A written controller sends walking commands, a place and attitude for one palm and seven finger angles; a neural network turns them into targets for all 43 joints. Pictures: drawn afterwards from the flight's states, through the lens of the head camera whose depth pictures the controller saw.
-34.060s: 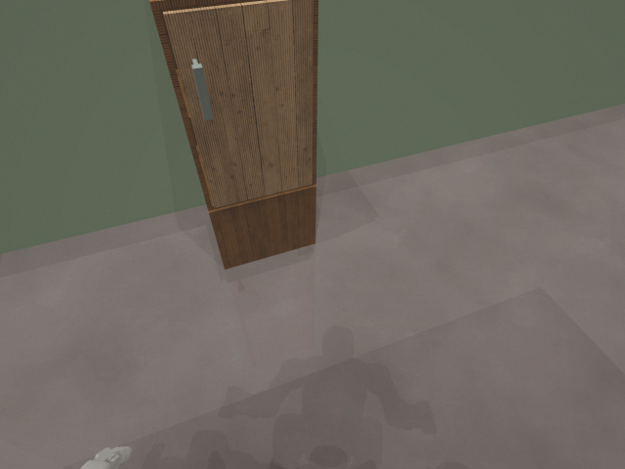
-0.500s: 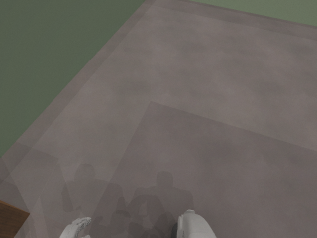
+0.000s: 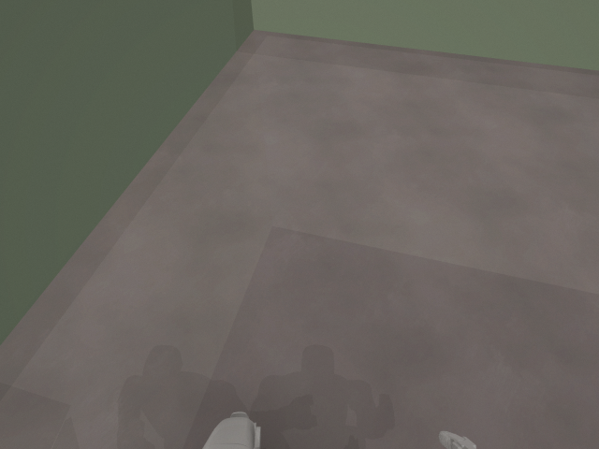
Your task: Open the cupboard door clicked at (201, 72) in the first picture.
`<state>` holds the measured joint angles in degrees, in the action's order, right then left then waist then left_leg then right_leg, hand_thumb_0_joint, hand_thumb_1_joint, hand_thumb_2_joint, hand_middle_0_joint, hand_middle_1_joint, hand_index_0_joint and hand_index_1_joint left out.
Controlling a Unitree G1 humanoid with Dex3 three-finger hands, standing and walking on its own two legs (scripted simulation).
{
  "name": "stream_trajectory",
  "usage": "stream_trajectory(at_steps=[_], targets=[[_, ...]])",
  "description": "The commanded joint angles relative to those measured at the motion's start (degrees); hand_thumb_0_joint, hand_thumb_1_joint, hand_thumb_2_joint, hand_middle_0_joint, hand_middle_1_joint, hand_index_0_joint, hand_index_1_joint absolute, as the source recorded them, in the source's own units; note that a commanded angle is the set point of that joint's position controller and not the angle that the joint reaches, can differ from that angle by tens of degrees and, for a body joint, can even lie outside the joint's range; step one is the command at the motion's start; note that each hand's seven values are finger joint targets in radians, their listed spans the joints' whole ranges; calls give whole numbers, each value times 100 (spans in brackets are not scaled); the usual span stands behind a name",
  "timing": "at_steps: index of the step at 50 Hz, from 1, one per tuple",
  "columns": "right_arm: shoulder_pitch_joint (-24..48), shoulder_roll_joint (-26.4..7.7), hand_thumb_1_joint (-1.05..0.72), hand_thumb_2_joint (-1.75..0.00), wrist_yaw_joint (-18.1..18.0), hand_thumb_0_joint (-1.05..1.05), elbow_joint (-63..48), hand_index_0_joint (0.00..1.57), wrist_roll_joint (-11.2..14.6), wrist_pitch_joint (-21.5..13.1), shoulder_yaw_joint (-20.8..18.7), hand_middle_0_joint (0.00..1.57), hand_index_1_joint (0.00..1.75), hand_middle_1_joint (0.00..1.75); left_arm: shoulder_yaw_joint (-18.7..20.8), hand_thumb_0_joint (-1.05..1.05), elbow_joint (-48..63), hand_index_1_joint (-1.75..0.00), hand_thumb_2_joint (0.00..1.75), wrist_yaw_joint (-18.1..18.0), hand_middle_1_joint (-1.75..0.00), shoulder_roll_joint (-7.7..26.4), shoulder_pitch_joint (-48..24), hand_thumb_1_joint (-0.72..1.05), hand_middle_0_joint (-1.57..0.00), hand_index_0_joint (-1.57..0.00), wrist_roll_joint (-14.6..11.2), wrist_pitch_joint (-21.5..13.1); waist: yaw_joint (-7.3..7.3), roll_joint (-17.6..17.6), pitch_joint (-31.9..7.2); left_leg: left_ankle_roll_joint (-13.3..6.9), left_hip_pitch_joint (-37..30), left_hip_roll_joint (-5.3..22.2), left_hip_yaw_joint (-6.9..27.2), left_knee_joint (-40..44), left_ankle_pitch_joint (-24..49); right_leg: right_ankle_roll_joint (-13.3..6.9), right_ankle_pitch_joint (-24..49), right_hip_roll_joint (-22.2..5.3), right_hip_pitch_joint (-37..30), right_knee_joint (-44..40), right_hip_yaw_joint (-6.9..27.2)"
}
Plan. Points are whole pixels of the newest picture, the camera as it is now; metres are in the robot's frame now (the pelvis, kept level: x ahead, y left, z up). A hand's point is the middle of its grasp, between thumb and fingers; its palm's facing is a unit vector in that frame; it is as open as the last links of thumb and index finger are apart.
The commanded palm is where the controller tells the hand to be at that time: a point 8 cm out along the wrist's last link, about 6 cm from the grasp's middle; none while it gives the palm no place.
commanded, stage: walk to a spot facing it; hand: left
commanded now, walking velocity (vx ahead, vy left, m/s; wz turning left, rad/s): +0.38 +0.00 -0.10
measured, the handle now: out of the picture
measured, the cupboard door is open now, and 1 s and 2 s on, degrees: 50 50 50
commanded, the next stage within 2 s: turn to face it in 0.70 s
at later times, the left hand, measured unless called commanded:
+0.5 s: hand (221, 310) +0.37 +0.19 -0.16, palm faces -0.16 -0.97 -0.21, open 7.4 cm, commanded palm none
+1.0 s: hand (262, 277) +0.47 +0.13 -0.20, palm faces -0.04 -0.99 -0.16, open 7.3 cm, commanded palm none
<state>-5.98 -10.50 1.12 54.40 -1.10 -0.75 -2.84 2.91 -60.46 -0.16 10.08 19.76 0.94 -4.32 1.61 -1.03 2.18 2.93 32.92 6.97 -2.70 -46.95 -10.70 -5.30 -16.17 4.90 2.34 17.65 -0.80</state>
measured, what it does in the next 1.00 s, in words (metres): walks ahead: left foot, then right foot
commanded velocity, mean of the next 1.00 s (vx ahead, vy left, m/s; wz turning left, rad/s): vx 0.26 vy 0.00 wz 0.02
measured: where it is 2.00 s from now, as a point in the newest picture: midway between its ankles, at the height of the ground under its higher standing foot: (350, 341)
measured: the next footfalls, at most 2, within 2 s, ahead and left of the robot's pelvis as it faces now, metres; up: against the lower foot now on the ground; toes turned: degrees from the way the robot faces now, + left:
left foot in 0.14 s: +0.21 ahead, +0.14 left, +0.00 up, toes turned +4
right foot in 0.58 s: +0.38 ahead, -0.14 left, +0.00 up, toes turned -16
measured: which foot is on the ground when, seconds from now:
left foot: up 0.00-0.12, down 0.14-0.58, up 0.60-0.98, down 1.00-1.00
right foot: down 0.00-0.14, up 0.16-0.56, down 0.58-1.00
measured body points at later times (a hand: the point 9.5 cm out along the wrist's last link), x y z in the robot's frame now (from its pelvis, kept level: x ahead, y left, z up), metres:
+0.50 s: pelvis +0.24 +0.01 +0.00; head +0.27 +0.00 +0.44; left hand +0.37 +0.24 -0.14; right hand +0.13 -0.22 -0.15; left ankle +0.17 +0.14 -0.74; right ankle +0.33 -0.13 -0.71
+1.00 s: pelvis +0.46 -0.05 -0.02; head +0.48 -0.03 +0.43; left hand +0.47 +0.18 -0.18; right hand +0.51 -0.30 -0.16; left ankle +0.56 +0.05 -0.74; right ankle +0.35 -0.13 -0.74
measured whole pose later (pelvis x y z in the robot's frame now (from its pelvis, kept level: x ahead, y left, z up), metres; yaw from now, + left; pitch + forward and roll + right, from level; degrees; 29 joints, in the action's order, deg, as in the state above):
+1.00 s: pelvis +0.46 -0.05 -0.02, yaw -5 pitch -1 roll -2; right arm -10.5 -11.4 0.7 57.9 -1.0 -1.4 -2.2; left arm 2.1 -62.6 -0.8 9.2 17.9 0.9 -2.7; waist -0.4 0.4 3.2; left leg -0.9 23.9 3.7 -6.1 -33.7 -4.8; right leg -0.4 -25.1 -1.1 3.5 31.3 -11.7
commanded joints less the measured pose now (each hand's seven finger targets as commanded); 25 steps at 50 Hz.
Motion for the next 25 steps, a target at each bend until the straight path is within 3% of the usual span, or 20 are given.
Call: stream_trajectory(at_steps=[1, 2, 3, 4, 5, 6, 7, 8, 9, 10, 11, 12, 14, 15, 17, 21, 23, 25], targets=[[608, -313, -90, -90, 40, 0, -485, 20, 10, -202, -38, 20, 30, 30, 101, 0, 43, -30, 90, -48, -30, 751, 534, 90, -20, -20, 1, -94, 110, 801, 299, -128, 143, -164, -123, 733, -112, -542, 3134, -1827, -414, -262, 1154], [599, -334, -90, -90, 39, 0, -472, 20, 7, -220, -48, 20, 30, 30, 111, 0, -1, -30, 90, -56, -30, 796, 578, 90, -20, -20, 17, -92, 83, 672, 262, -170, -90, -275, -214, 959, -237, -518, 3430, -1827, -485, -96, 1158], [428, -340, -90, -90, 20, 0, -388, 20, -8, -241, -61, 20, 30, 30, 120, 0, -23, -30, 90, -60, -30, 843, 532, 90, -20, -20, 5, -97, -54, 654, 194, -225, -520, -424, -343, 1231, -225, -451, 3947, -1758, -423, 176, 999], [-46, -412, -90, -90, -30, 0, -223, 20, -30, -271, -72, 20, 30, 30, 129, 0, -14, -30, 90, -65, -30, 845, 456, 90, -20, -20, -13, -98, -290, 557, -15, -307, -1263, -626, -482, 1596, -86, -331, 4526, -1582, -280, 704, 810], [-874, -619, -90, -90, -90, 0, 44, 20, -63, -302, -120, 20, 30, 30, 142, 0, 5, -30, 90, -67, -30, 836, 365, 90, -20, -20, -35, -104, -660, 403, -421, -443, -2644, -574, -383, 1900, 343, -135, 4429, -1395, 360, 1660, 602], [-1816, -1145, -90, -90, -151, 0, 287, 20, -135, -340, -250, 20, 30, 30, 131, 0, 105, -30, 90, -32, -30, 666, 406, 90, -20, -20, -75, -107, -980, -401, -1084, -898, -4243, 541, 1072, 1933, 499, 142, 2800, -898, 1712, 3079, 325], [-2501, -1667, -90, -90, -179, 0, 410, 20, -150, -334, -339, 20, 30, 30, 31, 0, 178, -30, 90, 29, -30, 437, 639, 90, -20, -20, -118, -130, -1000, -1612, -1713, -1568, -5236, 2046, 2893, 2433, 864, 288, -1138, -226, 2842, 5121, -89], [-2371, -1498, -90, -90, -214, 0, 382, 20, -103, -270, -286, 20, 30, 30, 82, 0, 287, -30, 90, -5, -30, 603, 216, 90, -20, -20, -65, -129, -963, -995, -1350, -1802, -4695, 2253, 3216, 2842, 780, 216, -1406, -451, 3241, 5893, 345], [-1932, -1268, -90, -90, -204, 0, 299, 20, -90, -276, -231, 20, 30, 30, 107, 0, 351, -30, 90, 4, -30, 544, -63, 90, -20, -20, -11, -113, -768, -419, -685, -1725, -3762, 2031, 2757, 3033, 194, 250, -1127, -673, 3523, 6119, 334], [-1576, -959, -90, -90, -213, 0, 224, 20, -80, -322, -162, 20, 30, 30, 107, 0, 352, -30, 90, 37, -30, 425, -316, 90, -20, -20, 26, -61, -599, -458, -102, -1479, -2888, 1774, 2332, 3234, -2, 301, -665, -864, 3601, 6130, 360], [-1419, -707, -90, -90, -227, 0, 188, 20, -84, -371, -80, 20, 30, 30, 121, 0, 335, -30, 90, 96, -30, 346, -354, 90, -20, -20, 48, 12, -443, -433, 200, -1299, -2407, 1577, 1877, 3434, -49, 343, -370, -997, 3469, 5947, 390], [-1283, -572, -90, -90, -239, 0, 225, 20, -73, -406, -43, 20, 30, 30, 107, 0, 290, -30, 90, 144, -30, 223, -175, 90, -20, -20, 65, 98, -271, -543, 321, -1118, -2152, 1382, 1274, 3519, 0, 396, -164, -1072, 3324, 5679, 348], [-1397, -537, -90, -90, -250, 0, 335, 20, -52, -473, -15, 20, 30, 30, 86, 0, 291, -30, 90, 190, -30, 57, -102, 90, -20, -20, 81, 209, -130, -631, 94, -1019, -2222, 1078, 553, 3538, 852, 463, 72, -1063, 3183, 5053, 183], [-1414, -594, -90, -90, -240, 0, 361, 20, -42, -469, -24, 20, 30, 30, 87, 0, 319, -30, 90, 204, -30, 59, -108, 90, -20, -20, 67, 245, -93, -669, -74, -1012, -2247, 1012, 256, 3541, 888, 476, 146, -1099, 3020, 4639, 103], [-1479, -549, -90, -90, -217, 0, 409, 20, -56, -448, -71, 20, 30, 30, 88, 0, 412, -30, 90, 231, -30, 16, -374, 90, -20, -20, 75, 279, -103, -729, 18, -962, -2191, 878, -83, 3674, 661, 496, 481, -1110, 2898, 3822, -111], [-1811, -737, -90, -90, -171, 0, 530, 20, -82, -373, -62, 20, 30, 30, 64, 0, 619, -30, 90, 277, -30, 119, -1137, 90, -20, -20, 66, 297, -282, -500, 383, -995, -2078, 994, -219, 3777, 143, 456, 688, -1007, 2511, 2536, -464], [-1898, -797, -90, -90, -168, 0, 612, 20, -110, -340, -56, 20, 30, 30, 79, 0, 672, -30, 90, 287, -30, 195, -1326, 90, -20, -20, 63, 289, -272, -436, 476, -957, -2136, 1078, -268, 3681, 75, 396, 721, -947, 2313, 2240, -515], [-2006, -838, -90, -90, -179, 0, 663, 20, -116, -311, -35, 20, 30, 30, 95, 0, 668, -30, 90, 279, -30, 304, -1315, 90, -20, -20, 63, 266, -205, -432, 419, -860, -2287, 1081, -358, 3309, 544, 297, 569, -826, 1852, 1865, -637]])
